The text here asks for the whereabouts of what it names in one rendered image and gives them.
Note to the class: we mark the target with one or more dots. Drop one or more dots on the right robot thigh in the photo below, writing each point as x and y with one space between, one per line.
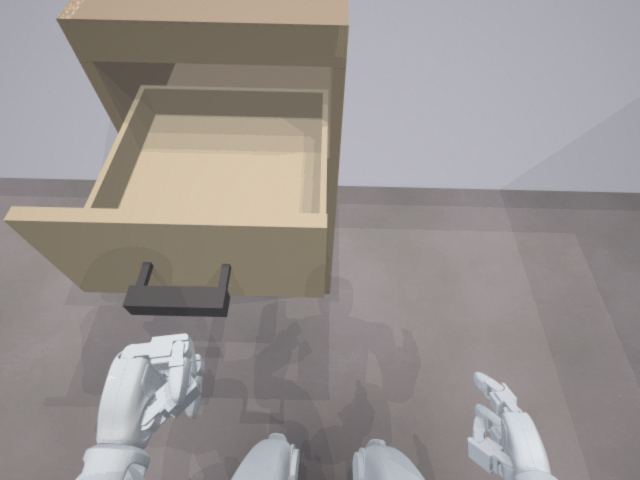
383 463

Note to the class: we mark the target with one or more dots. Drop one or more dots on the drawer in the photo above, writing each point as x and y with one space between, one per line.
196 178

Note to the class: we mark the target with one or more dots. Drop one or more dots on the left robot forearm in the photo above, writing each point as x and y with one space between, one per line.
114 462

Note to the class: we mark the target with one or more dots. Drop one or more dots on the robot right shin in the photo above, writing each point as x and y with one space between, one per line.
376 442

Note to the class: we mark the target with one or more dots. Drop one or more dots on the left robot hand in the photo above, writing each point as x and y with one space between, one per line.
166 368

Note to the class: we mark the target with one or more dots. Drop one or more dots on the handle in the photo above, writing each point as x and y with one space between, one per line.
142 299

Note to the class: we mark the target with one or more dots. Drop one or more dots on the right robot hand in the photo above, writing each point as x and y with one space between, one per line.
515 445

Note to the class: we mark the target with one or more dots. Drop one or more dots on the cabinet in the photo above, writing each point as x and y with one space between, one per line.
290 44

